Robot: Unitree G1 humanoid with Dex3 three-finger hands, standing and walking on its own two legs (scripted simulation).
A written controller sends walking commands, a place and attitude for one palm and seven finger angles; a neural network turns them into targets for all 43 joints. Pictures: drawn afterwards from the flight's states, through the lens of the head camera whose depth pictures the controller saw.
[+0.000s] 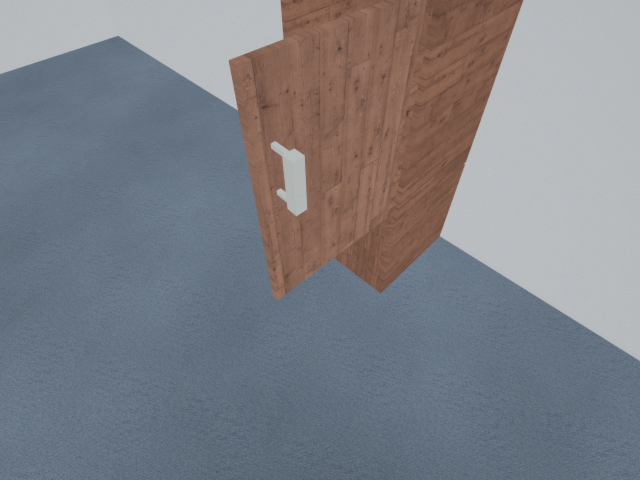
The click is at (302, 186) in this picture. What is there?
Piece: cupboard door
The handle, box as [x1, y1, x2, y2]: [271, 141, 306, 215]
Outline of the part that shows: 274,141 271,143 271,148 282,156 286,190 285,192 280,188 277,190 277,194 287,202 287,208 297,215 306,209 304,155 294,148 289,151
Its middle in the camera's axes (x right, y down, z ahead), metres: -0.06 -0.10 +0.66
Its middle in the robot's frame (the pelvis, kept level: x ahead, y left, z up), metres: +0.57 +0.09 +0.03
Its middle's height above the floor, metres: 0.82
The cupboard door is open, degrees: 87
